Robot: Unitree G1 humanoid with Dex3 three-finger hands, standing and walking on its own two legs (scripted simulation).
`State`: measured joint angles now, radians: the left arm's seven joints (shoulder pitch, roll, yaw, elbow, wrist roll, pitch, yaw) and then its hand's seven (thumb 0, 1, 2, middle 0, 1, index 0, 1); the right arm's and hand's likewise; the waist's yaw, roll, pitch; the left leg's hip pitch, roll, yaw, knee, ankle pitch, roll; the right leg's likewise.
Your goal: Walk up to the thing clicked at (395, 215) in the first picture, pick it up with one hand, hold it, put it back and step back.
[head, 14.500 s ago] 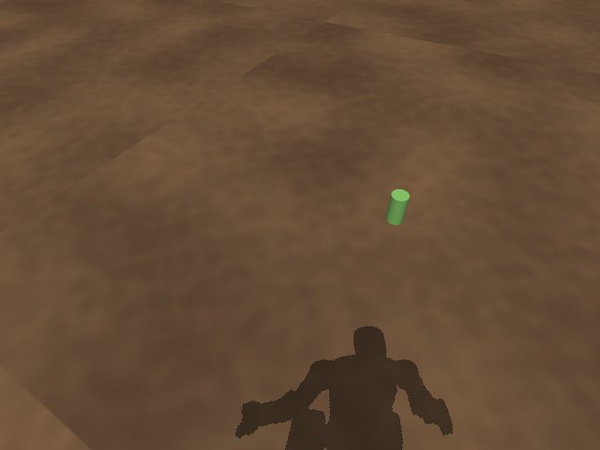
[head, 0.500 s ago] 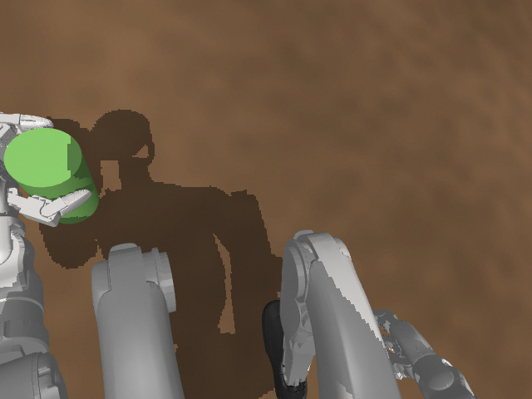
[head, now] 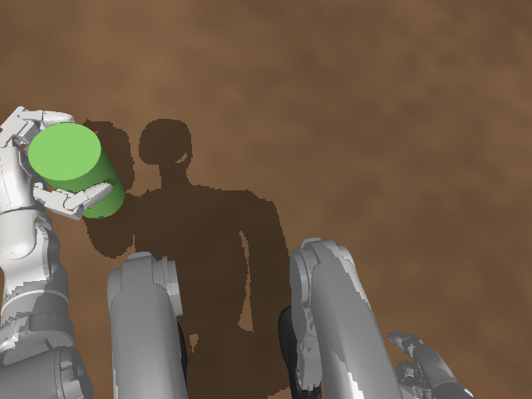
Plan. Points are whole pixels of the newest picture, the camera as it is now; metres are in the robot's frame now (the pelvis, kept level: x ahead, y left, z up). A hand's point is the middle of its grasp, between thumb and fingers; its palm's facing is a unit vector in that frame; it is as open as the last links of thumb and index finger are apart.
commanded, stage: settle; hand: left
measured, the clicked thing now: (84, 176) +0.44 +0.26 -0.09
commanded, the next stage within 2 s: lift in 0.44 s
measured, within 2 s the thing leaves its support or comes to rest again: neither
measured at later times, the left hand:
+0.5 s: hand (55, 164) +0.43 +0.27 -0.02, palm faces +0.25 -0.97 -0.04, open 11.3 cm
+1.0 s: hand (46, 168) +0.40 +0.25 +0.03, palm faces +0.20 -0.98 -0.06, open 11.3 cm
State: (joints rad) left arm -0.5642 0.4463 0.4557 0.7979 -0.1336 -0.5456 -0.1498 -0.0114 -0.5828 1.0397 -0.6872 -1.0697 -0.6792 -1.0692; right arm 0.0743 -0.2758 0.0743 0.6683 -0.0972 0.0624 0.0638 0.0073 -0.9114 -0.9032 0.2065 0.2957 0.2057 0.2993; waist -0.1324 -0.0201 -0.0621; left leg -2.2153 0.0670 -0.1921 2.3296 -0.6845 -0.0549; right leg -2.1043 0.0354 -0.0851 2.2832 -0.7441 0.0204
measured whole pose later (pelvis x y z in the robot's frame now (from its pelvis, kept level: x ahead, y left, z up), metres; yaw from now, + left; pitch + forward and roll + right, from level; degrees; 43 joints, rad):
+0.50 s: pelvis +0.00 +0.00 +0.02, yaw +2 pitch +32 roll -6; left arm -0.57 0.42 0.43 0.83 -0.13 -0.56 -0.15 -0.01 -0.59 1.05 -0.68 -1.08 -0.67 -1.08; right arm 0.06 -0.26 0.05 0.69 -0.09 0.03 0.06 0.01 -0.91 -0.90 0.21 0.30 0.21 0.30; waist -0.12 -0.01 -0.10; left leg -2.17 0.06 -0.15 2.26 -0.66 -0.05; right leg -2.07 0.02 -0.06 2.23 -0.74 0.02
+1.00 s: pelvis +0.00 +0.00 +0.06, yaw +3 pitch +33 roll -4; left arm -0.43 0.35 0.38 0.63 -0.15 -0.46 -0.16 -0.01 -0.59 1.05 -0.69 -1.07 -0.68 -1.07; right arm 0.11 -0.26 0.01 0.65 -0.04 0.01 0.03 0.01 -0.93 -0.90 0.21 0.30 0.20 0.30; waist -0.09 0.01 -0.15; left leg -2.06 0.07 -0.12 2.13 -0.66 -0.05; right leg -1.98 0.02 -0.04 2.12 -0.73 0.01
